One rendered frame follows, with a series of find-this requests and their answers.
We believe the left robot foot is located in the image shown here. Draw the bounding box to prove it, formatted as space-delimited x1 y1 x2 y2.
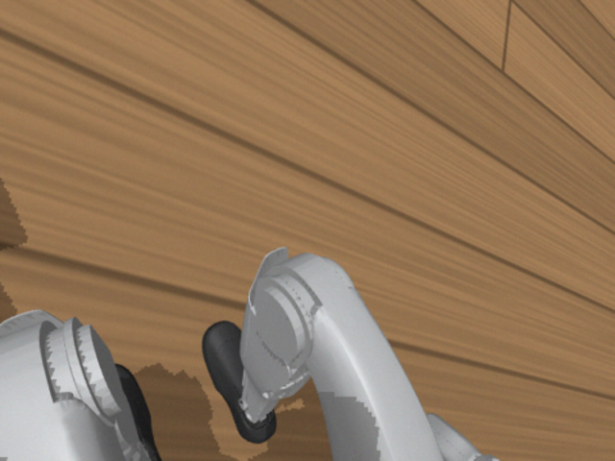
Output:
114 363 161 461

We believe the right robot hand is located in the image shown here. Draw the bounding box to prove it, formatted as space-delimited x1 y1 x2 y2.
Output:
426 413 482 461

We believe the right robot foot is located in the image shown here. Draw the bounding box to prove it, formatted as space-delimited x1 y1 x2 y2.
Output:
202 321 277 444

